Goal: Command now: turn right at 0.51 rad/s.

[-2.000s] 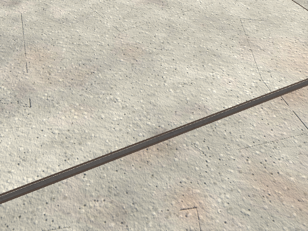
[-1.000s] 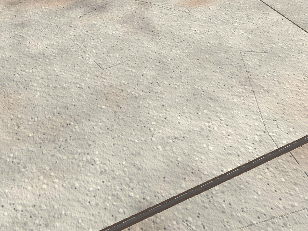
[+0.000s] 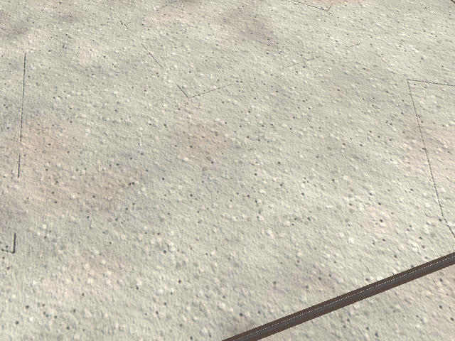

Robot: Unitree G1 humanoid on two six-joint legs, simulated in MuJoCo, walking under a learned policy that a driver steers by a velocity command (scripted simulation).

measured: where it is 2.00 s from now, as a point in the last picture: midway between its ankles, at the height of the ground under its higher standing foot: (286, 246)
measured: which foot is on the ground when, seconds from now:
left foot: up 0.00-0.04, down 0.06-0.46, up 0.48-0.78, down 0.80-1.00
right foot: down 0.00-0.06, up 0.08-0.42, down 0.44-0.80, up 0.82-1.00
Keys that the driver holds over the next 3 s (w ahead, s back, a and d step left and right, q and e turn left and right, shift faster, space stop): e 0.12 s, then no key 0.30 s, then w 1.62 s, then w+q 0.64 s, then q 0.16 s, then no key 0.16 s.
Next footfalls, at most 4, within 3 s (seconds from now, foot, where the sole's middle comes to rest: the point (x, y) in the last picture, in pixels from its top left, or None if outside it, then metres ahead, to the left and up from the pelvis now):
0.06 left None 0.05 0.12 -0.78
0.44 right None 0.01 -0.13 -0.78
0.80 left None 0.16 0.10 -0.78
1.20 right None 0.41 -0.19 -0.78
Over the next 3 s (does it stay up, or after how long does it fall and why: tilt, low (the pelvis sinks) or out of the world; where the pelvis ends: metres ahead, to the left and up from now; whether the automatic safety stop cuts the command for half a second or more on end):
stays up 1.16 -0.11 0.04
